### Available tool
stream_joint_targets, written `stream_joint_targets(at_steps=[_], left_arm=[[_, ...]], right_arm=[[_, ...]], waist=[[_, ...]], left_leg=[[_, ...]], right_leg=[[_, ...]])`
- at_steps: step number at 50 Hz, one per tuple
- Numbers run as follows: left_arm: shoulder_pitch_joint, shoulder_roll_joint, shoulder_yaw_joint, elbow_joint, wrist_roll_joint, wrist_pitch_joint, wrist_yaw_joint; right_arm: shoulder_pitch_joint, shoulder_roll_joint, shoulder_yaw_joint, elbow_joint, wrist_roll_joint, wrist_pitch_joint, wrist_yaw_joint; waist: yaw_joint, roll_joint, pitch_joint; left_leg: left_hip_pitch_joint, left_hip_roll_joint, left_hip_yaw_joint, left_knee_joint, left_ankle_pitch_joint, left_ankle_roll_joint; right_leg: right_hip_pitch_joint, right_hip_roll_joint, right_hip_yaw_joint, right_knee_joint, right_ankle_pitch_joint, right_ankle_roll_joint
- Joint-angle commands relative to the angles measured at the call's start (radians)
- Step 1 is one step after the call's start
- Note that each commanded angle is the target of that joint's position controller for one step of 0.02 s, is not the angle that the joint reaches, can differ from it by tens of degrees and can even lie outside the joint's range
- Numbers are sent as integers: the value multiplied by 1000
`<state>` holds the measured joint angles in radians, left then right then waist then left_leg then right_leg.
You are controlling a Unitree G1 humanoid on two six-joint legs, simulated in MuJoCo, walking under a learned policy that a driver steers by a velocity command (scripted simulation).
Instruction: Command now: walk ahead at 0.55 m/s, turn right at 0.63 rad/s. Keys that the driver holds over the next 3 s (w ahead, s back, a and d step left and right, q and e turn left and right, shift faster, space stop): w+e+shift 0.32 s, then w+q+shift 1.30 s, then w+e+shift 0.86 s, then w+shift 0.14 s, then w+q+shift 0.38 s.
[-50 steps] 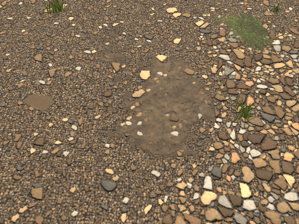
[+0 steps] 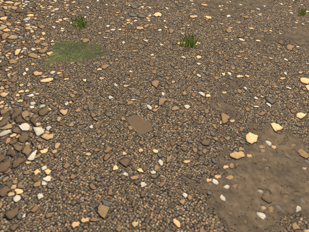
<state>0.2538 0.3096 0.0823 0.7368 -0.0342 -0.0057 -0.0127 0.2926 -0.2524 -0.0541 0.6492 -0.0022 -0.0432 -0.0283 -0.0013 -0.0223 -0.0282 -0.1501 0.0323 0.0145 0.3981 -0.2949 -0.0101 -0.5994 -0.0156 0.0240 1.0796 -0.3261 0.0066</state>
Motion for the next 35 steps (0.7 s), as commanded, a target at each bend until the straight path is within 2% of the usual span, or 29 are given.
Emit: stream_joint_targets(at_steps=[1, 2, 3, 4, 5, 6, 9, 11, 12, 13, 14, 15, 16, 17, 18, 19, 20, 21, 22, 23, 25, 27, 29, 32, 33, 35], left_arm=[[-109, 64, 19, -109, 4, -23, -9], [-117, 57, 16, -117, 1, -19, -12], [-171, 71, 19, -130, 108, 20, -60], [-174, 66, 21, -139, 97, 36, -83], [-176, 67, 20, -142, 80, 44, -97], [-183, 69, 18, -147, 72, 47, -106], [-251, 73, 7, -173, 71, 45, -117], [-293, 68, -4, -190, 70, 44, -115], [-297, 68, -8, -194, 68, 44, -108], [-266, 77, -6, -189, 66, 43, -95], [-150, 100, 5, -159, 58, 36, -75], [76, 121, 23, -93, 50, 20, -55], [298, 210, 57, -19, 61, 14, -40], [225, 371, 77, -32, 55, 13, -27], [219, 330, 71, -67, 37, 9, -24], [209, 290, 60, -42, 64, 6, -15], [181, 237, 46, -38, 77, -7, -8], [105, 182, 28, -45, 78, -23, -5], [55, 140, 9, -50, 74, -37, -4], [51, 117, -1, -44, 69, -56, -6], [79, 107, -5, -14, 63, -85, -10], [118, 100, -8, 9, 61, -99, -17], [128, 74, -20, 22, 56, -109, -16], [148, 48, -42, 49, 49, -119, 3], [142, 60, -43, 52, 47, -123, 11], [121, 113, -30, 55, 50, -120, 41]], right_arm=[[-12, -135, -45, -47, -2, -51, -7], [-5, -139, -47, -40, -7, -55, -6], [47, -163, -42, -13, -57, -44, 10], [38, -172, -48, -7, -58, -44, 14], [31, -175, -49, -4, -53, -47, 14], [25, -180, -50, 2, -50, -50, 12], [43, -204, -59, 31, -50, -51, 8], [65, -221, -66, 56, -54, -43, 10], [70, -231, -68, 67, -54, -36, 12], [76, -248, -70, 77, -50, -30, 15], [85, -270, -72, 88, -46, -20, 21], [55, -289, -72, 82, -29, -7, 28], [59, -241, -52, 56, -35, -14, 32], [54, -48, -1, -42, -45, -32, 53], [-95, -135, -8, -70, -54, -46, 49], [-129, -169, -15, -65, -29, -51, 49], [-79, -151, -4, -23, -20, -53, 43], [-46, -138, 3, 8, -28, -46, 48], [16, -123, 7, 41, -29, -28, 59], [34, -121, 6, 61, -24, -7, 67], [1, -105, 4, 84, -2, 24, 77], [-79, -95, 6, 74, 9, 25, 82], [-142, -89, 10, 71, 12, 16, 87], [-200, -58, 31, 60, 1, 2, 103], [-194, -55, 36, 62, 0, 1, 106], [-111, -92, 29, 92, 3, 10, 101]], waist=[[-36, 170, 77], [-36, 162, 85], [-43, 88, 99], [-34, 130, 123], [-29, 157, 132], [-23, 168, 143], [-37, 153, 169], [-51, 149, 191], [-48, 148, 190], [-27, 152, 158], [31, 142, 74], [153, 101, -55], [236, -20, -181], [116, -412, -189], [175, -225, -212], [151, -119, -108], [100, -25, -45], [47, 16, -9], [2, -6, 12], [-12, -15, 29], [-5, 8, 117], [14, 5, 177], [25, -17, 182], [18, 0, 165], [5, -11, 144], [-55, -65, 57]], left_leg=[[161, 269, -199, -272, -184, 134], [150, 269, -153, -280, -151, 134], [73, 262, -93, -315, -178, 125], [56, 259, -52, -327, -173, 116], [56, 262, -16, -333, -167, 107], [56, 268, 21, -339, -159, 98], [104, 291, 112, -358, -149, 84], [150, 297, 171, -344, -97, 80], [169, 294, 204, -307, 13, 78], [189, 291, 237, -211, 315, 77], [199, 286, 269, 3, 704, 82], [117, 260, 296, 323, 963, 74], [-155, 224, 279, 693, 712, 39], [-603, 19, 161, 999, -251, -22], [-665, 8, -57, 1087, -167, -3], [-731, 49, -45, 1116, -74, 25], [-680, 102, -37, 1049, 4, 47], [-595, 137, -49, 982, 53, 54], [-523, 152, -66, 944, 96, 53], [-486, 152, -79, 918, 114, 48], [-560, 107, -112, 867, 174, 48], [-613, 53, -100, 737, 255, 62], [-610, 8, -17, 610, 346, 77], [-539, -29, 122, 419, 433, 110], [-471, -52, 161, 358, 455, 122], [-339, -112, 204, 313, 451, 141]], right_leg=[[-354, -85, 42, 152, 132, 27], [-355, -92, 40, 150, 165, 37], [-293, -69, -5, 143, 150, 34], [-286, -76, -6, 114, 172, 34], [-278, -88, -2, 80, 192, 31], [-264, -100, -5, 35, 212, 24], [-206, -118, -68, -126, 177, -28], [-163, -110, -129, -215, 92, -80], [-117, -88, -165, -254, 27, -111], [-30, -34, -212, -278, -49, -144], [125, 49, -256, -277, -119, -173], [409, 136, -270, -344, -64, -201], [761, 93, -97, -408, -144, -211], [911, -204, 550, -741, -587, -288], [865, -255, 764, -896, -557, -264], [820, -287, 651, -863, -401, -246], [685, -274, 526, -823, -254, -225], [547, -226, 414, -817, -190, -196], [447, -199, 330, -852, -161, -170], [395, -190, 283, -886, -130, -149], [391, -160, 142, -948, 7, -89], [427, -120, -17, -984, 255, -32], [469, -77, -139, -1006, 478, -5], [550, -75, -246, -1020, 851, 18], [575, -84, -266, -1002, 1036, 25], [689, -117, -281, -884, 1422, 44]])
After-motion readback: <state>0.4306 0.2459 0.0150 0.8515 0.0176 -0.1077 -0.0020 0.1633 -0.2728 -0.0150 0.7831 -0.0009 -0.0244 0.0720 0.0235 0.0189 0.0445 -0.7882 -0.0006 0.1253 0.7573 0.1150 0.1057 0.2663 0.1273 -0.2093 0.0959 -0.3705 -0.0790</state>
